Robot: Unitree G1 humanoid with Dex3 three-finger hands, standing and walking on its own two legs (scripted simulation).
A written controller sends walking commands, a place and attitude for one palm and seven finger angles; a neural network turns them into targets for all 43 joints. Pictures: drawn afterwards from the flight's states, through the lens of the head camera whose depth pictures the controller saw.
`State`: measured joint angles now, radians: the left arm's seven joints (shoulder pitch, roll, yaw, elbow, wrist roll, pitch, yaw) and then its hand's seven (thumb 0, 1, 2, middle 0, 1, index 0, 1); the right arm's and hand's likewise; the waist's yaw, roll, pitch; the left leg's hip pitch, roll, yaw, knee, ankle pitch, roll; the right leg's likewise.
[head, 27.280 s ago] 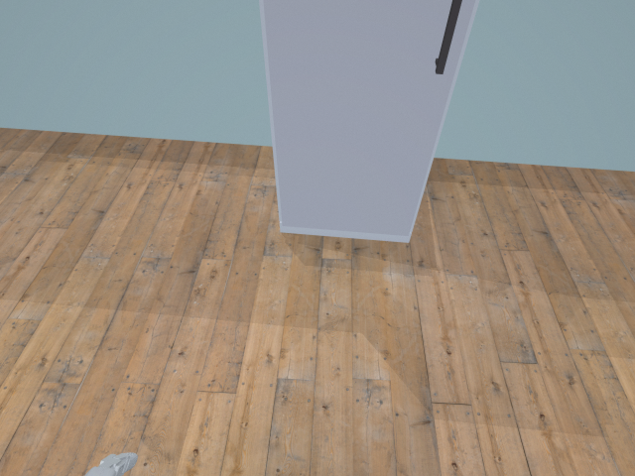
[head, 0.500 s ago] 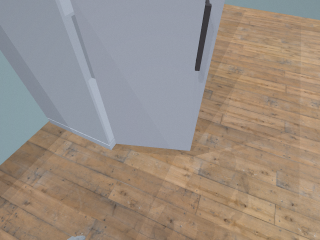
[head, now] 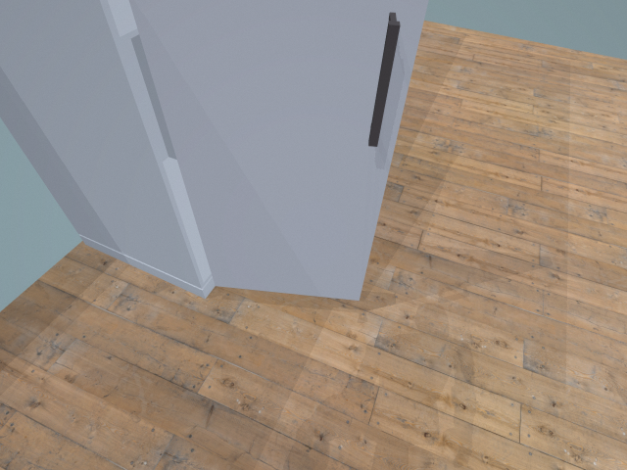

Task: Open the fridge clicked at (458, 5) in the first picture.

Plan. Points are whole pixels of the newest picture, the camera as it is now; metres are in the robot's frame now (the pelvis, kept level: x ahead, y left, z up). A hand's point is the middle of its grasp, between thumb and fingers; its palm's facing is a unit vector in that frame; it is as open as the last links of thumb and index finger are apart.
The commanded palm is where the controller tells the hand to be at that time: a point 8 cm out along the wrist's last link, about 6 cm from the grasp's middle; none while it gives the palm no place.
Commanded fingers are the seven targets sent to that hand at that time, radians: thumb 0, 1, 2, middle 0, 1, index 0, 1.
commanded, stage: let the arm hang, fingers relaxed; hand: right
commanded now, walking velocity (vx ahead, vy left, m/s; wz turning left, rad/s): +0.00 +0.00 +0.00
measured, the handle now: (382, 85) +0.73 -0.08 +0.13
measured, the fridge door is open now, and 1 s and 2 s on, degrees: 71 71 71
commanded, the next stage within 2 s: look to check the result in 0.30 s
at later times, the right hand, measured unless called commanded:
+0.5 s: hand out of the picture +0.06 -0.19 -0.17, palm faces +0.01 +0.97 -0.23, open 7.4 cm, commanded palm none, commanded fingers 0.00 -0.90 -0.90 0.20 0.30 0.20 0.30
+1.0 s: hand out of the picture +0.09 -0.20 -0.16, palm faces +0.00 +0.96 -0.26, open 7.4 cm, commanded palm none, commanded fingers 0.00 -0.90 -0.90 0.20 0.30 0.20 0.30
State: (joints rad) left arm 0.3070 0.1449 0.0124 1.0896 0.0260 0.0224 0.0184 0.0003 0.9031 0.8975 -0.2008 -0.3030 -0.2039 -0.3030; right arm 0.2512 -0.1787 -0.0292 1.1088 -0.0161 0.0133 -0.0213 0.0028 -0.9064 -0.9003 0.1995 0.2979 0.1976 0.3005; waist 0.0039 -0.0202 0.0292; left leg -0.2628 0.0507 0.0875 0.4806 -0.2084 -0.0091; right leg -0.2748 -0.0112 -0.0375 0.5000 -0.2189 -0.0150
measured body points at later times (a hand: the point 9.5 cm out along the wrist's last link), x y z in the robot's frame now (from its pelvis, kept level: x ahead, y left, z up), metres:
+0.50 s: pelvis +0.02 +0.00 +0.01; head +0.04 +0.01 +0.45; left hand +0.05 +0.24 -0.15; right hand +0.06 -0.24 -0.15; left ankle +0.03 +0.13 -0.74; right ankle +0.03 -0.11 -0.74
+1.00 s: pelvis +0.03 +0.01 +0.01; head +0.04 +0.01 +0.46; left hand +0.08 +0.28 -0.14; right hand +0.09 -0.25 -0.14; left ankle +0.03 +0.13 -0.74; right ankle +0.03 -0.11 -0.74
